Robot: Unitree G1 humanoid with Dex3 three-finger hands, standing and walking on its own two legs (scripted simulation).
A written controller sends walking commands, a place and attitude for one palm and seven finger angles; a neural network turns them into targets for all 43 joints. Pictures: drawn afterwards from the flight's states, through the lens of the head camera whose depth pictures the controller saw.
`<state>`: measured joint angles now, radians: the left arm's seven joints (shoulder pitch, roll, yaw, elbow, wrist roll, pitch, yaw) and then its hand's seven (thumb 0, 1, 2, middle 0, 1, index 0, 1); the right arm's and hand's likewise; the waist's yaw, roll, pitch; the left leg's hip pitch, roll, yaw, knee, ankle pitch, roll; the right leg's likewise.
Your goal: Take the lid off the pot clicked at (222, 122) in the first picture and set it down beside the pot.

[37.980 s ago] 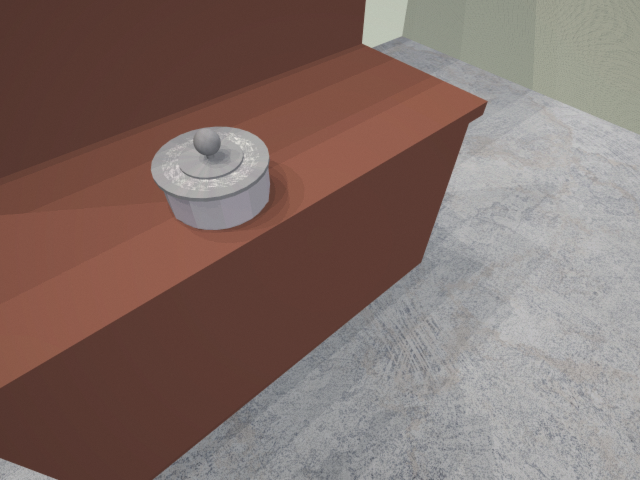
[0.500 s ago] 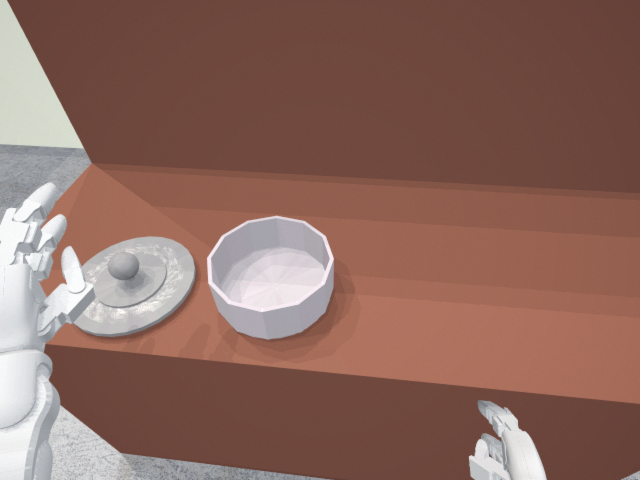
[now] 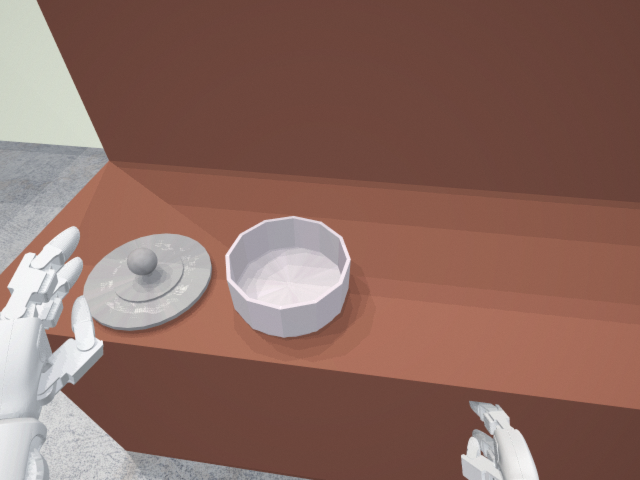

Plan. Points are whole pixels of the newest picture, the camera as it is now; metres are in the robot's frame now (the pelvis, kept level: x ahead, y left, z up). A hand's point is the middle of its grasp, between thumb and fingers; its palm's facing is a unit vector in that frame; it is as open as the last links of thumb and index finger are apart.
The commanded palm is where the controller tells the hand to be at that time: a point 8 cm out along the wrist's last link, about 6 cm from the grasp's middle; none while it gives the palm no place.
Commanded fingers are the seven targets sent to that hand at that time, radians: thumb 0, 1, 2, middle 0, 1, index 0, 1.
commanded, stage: draw the hand back to the body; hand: left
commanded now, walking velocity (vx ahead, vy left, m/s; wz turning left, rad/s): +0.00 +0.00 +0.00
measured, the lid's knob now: (142, 261) +0.42 +0.36 +0.00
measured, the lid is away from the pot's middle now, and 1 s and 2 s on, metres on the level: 0.24 0.24 0.24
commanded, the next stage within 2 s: step back with the hand held close in 0.08 s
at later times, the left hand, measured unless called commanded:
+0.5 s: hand (99, 352) +0.18 +0.24 +0.14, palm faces +0.21 -0.88 -0.43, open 7.4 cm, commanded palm +0.12 +0.30 +0.17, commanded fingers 0.00 0.90 0.90 -0.20 -0.30 -0.20 -0.30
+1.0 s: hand (24, 414) +0.12 +0.26 +0.16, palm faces +0.34 -0.84 -0.42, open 7.4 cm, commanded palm +0.06 +0.31 +0.17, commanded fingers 0.00 0.90 0.90 -0.20 -0.30 -0.20 -0.30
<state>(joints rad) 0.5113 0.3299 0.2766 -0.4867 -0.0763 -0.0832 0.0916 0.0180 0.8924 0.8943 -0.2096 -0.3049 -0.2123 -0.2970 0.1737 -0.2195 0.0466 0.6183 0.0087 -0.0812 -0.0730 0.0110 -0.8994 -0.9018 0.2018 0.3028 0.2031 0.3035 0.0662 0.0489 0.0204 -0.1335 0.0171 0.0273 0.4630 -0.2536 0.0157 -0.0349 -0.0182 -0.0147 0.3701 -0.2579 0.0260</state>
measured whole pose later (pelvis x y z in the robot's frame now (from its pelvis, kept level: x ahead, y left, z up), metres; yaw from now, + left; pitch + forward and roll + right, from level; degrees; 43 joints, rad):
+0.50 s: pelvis -0.02 +0.02 -0.01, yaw -2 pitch +1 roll -2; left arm 0.62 0.39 0.36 -0.61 -0.07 -0.19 0.06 0.02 0.89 0.89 -0.21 -0.30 -0.21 -0.30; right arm 0.17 -0.22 0.00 0.53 0.02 -0.03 -0.05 0.01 -0.90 -0.90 0.20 0.30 0.20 0.30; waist 0.00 -0.02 0.07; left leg -0.31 0.01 0.07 0.56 -0.27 0.05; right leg -0.23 -0.03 0.03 0.48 -0.26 0.06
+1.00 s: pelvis -0.08 +0.03 -0.02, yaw -1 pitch +0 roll -3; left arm 0.61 0.39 0.39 -0.66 -0.05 -0.22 0.13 0.02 0.89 0.89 -0.21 -0.31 -0.22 -0.30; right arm 0.23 -0.20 0.01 0.53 0.03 -0.10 -0.07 0.01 -0.90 -0.90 0.20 0.30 0.20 0.30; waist 0.00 -0.01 0.04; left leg -0.45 0.02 0.05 0.69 -0.24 0.07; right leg -0.36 -0.03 -0.05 0.65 -0.32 0.04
